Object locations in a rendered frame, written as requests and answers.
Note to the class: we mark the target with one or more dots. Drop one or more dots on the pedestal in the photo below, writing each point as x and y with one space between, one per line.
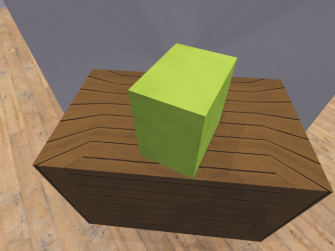
258 173

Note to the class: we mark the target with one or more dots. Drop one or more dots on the carton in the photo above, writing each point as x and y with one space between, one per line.
177 105

